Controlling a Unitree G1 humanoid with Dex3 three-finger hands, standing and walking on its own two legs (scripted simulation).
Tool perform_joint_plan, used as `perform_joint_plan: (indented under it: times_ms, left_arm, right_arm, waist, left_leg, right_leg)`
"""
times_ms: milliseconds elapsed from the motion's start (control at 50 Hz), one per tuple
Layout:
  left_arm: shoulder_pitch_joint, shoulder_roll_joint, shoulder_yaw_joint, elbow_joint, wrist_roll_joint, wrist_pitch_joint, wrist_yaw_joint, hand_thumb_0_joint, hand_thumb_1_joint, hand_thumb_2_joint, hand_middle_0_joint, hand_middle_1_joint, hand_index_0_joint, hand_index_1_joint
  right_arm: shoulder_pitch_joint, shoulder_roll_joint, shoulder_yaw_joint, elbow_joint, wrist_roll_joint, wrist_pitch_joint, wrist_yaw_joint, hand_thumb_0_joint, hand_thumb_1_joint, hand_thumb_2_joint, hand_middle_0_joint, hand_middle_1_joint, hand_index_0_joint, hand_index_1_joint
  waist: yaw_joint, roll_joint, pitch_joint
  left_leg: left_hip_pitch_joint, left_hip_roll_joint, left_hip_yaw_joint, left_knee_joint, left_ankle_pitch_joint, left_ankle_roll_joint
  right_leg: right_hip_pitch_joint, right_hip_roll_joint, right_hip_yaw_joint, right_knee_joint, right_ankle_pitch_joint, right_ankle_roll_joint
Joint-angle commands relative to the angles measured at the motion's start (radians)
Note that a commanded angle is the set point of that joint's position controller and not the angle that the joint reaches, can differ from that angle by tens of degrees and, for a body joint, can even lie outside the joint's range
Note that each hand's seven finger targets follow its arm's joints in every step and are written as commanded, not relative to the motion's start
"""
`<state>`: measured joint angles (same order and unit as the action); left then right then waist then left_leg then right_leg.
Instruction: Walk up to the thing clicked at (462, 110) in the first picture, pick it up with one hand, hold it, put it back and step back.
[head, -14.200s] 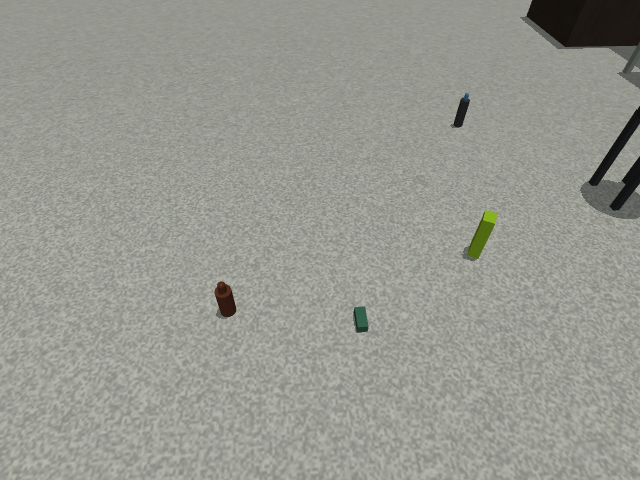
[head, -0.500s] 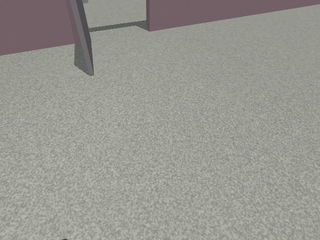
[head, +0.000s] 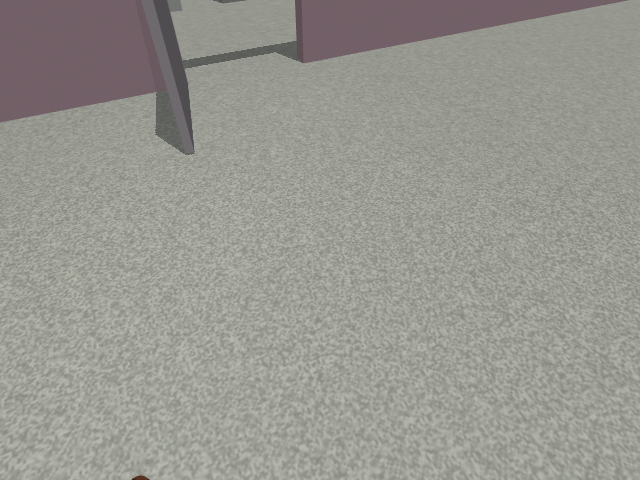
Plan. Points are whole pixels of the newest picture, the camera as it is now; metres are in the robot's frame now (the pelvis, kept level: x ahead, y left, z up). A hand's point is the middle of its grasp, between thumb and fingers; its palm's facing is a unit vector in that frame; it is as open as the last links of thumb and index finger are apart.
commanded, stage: stand
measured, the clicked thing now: out of the picture -0.39 -1.16 -0.68
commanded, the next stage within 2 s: none
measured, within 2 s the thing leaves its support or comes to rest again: neither
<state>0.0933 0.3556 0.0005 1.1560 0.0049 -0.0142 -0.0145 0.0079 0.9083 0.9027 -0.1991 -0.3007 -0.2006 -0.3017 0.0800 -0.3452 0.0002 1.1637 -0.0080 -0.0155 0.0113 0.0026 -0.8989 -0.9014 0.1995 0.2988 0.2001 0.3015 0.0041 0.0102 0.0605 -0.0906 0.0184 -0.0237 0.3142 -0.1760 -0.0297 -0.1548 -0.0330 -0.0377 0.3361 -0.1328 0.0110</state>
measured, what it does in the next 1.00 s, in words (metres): stands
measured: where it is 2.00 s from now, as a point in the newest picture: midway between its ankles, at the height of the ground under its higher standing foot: outside the picture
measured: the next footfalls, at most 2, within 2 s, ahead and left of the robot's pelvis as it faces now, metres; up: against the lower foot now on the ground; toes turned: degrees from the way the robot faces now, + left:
none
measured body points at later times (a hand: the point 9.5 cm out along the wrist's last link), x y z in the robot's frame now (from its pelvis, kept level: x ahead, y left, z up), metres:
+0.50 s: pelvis +0.00 -0.01 +0.00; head +0.01 -0.01 +0.45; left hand +0.08 +0.29 -0.13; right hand +0.07 -0.31 -0.14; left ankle +0.00 +0.14 -0.75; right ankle +0.03 -0.12 -0.75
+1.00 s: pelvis +0.02 -0.01 +0.00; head +0.03 -0.01 +0.45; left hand +0.09 +0.29 -0.13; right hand +0.09 -0.31 -0.14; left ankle +0.00 +0.14 -0.75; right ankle +0.03 -0.12 -0.75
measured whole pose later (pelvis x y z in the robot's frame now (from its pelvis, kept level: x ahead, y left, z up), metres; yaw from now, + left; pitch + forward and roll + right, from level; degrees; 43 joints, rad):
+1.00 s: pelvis +0.02 -0.01 +0.00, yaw +0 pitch -2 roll +0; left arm 0.09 0.35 0.00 1.14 0.01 -0.01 -0.02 0.01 0.91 0.90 -0.20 -0.30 -0.20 -0.30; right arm 0.11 -0.35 0.01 1.15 -0.01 -0.01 0.01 0.00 -0.90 -0.90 0.20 0.30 0.20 0.30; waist 0.00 0.01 0.05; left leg -0.09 0.04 -0.03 0.31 -0.20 -0.04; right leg -0.15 -0.01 -0.05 0.33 -0.15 0.00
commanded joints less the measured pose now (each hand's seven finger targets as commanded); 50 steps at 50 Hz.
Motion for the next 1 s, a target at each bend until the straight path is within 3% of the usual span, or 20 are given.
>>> perform_joint_plan:
  times_ms: [0, 40, 80, 160, 400, 420, 500, 600, 720, 980]
  left_arm:
    - [-0.055, 0.224, 0.036, -0.056, 0.001, -0.018, 0.018, 0.0, 0.9, 0.9, -0.2, -0.3, -0.2, -0.3]
    - [-0.048, 0.225, 0.037, -0.056, 0.004, -0.017, 0.018, 0.0, 0.9, 0.9, -0.2, -0.3, -0.2, -0.3]
    - [-0.045, 0.234, 0.038, -0.058, 0.004, -0.018, 0.017, 0.0, 0.9, 0.9, -0.2, -0.3, -0.2, -0.3]
    - [-0.042, 0.225, 0.039, -0.064, 0.0, -0.022, 0.016, 0.0, 0.9, 0.9, -0.2, -0.3, -0.2, -0.3]
    - [-0.04, 0.225, 0.04, -0.067, 0.002, -0.021, 0.016, 0.0, 0.9, 0.9, -0.2, -0.3, -0.2, -0.3]
    - [-0.038, 0.221, 0.04, -0.067, 0.003, -0.021, 0.017, 0.0, 0.9, 0.9, -0.2, -0.3, -0.2, -0.3]
    - [-0.042, 0.221, 0.04, -0.068, 0.002, -0.021, 0.017, 0.0, 0.9, 0.9, -0.2, -0.3, -0.2, -0.3]
    - [-0.051, 0.217, 0.039, -0.07, 0.003, -0.016, 0.016, 0.0, 0.9, 0.9, -0.2, -0.3, -0.2, -0.3]
    - [-0.041, 0.213, 0.039, -0.071, 0.001, -0.02, 0.014, 0.0, 0.9, 0.9, -0.2, -0.3, -0.2, -0.3]
    - [-0.036, 0.214, 0.037, -0.07, 0.002, -0.021, 0.018, 0.0, 0.9, 0.9, -0.2, -0.3, -0.2, -0.3]
  right_arm:
    - [-0.03, -0.208, -0.04, -0.057, 0.0, -0.012, -0.011, 0.0, -0.9, -0.9, 0.2, 0.3, 0.2, 0.3]
    - [-0.03, -0.211, -0.042, -0.059, -0.001, -0.009, -0.01, 0.0, -0.9, -0.9, 0.2, 0.3, 0.2, 0.3]
    - [-0.012, -0.204, -0.041, -0.06, -0.001, -0.008, -0.008, 0.0, -0.9, -0.9, 0.2, 0.3, 0.2, 0.3]
    - [-0.022, -0.209, -0.039, -0.062, -0.004, -0.015, -0.009, 0.0, -0.9, -0.9, 0.2, 0.3, 0.2, 0.3]
    - [-0.005, -0.214, -0.038, -0.063, -0.001, -0.01, -0.012, 0.0, -0.9, -0.9, 0.2, 0.3, 0.2, 0.3]
    - [-0.004, -0.213, -0.037, -0.066, 0.0, -0.009, -0.012, 0.0, -0.9, -0.9, 0.2, 0.3, 0.2, 0.3]
    - [0.003, -0.212, -0.034, -0.066, -0.002, -0.01, -0.015, 0.0, -0.9, -0.9, 0.2, 0.3, 0.2, 0.3]
    - [0.003, -0.219, -0.035, -0.066, -0.001, -0.009, -0.014, 0.0, -0.9, -0.9, 0.2, 0.3, 0.2, 0.3]
    - [0.003, -0.224, -0.032, -0.071, -0.002, -0.017, -0.016, 0.0, -0.9, -0.9, 0.2, 0.3, 0.2, 0.3]
    - [-0.007, -0.223, -0.035, -0.076, 0.0, -0.01, -0.018, 0.0, -0.9, -0.9, 0.2, 0.3, 0.2, 0.3]
  waist:
    - [-0.002, -0.026, -0.053]
    - [0.002, -0.03, -0.054]
    - [-0.004, -0.042, -0.042]
    - [0.007, -0.003, -0.079]
    - [0.002, -0.015, -0.085]
    - [0.0, -0.012, -0.09]
    - [-0.001, -0.01, -0.087]
    - [0.0, -0.005, -0.052]
    - [0.002, 0.005, -0.105]
    - [0.001, -0.013, -0.095]
  left_leg:
    - [-0.06, 0.095, -0.074, -0.065, -0.017, 0.035]
    - [-0.072, 0.097, -0.075, -0.061, -0.025, 0.041]
    - [-0.056, 0.09, -0.072, -0.055, -0.047, 0.04]
    - [-0.062, 0.105, -0.078, -0.056, 0.029, 0.037]
    - [-0.058, 0.105, -0.072, -0.04, 0.037, 0.037]
    - [-0.05, 0.108, -0.07, -0.037, 0.059, 0.039]
    - [-0.052, 0.109, -0.068, -0.042, 0.062, 0.035]
    - [-0.085, 0.106, -0.072, -0.049, 0.0, 0.036]
    - [-0.05, 0.118, -0.072, -0.046, 0.12, 0.033]
    - [-0.019, 0.114, -0.066, -0.04, 0.116, 0.034]
  right_leg:
    - [0.02, -0.102, 0.107, -0.075, -0.077, -0.021]
    - [0.023, -0.106, 0.111, -0.076, -0.078, -0.023]
    - [-0.017, -0.105, 0.121, -0.093, -0.147, -0.023]
    - [0.045, -0.107, 0.115, -0.057, -0.02, -0.027]
    - [0.051, -0.105, 0.114, -0.066, -0.006, -0.028]
    - [0.053, -0.105, 0.109, -0.06, 0.036, -0.028]
    - [0.055, -0.105, 0.109, -0.056, 0.038, -0.029]
    - [0.039, -0.098, 0.111, -0.07, -0.057, -0.027]
    - [0.086, -0.105, 0.103, -0.035, 0.106, -0.03]
    - [0.064, -0.104, 0.097, -0.054, 0.1, -0.027]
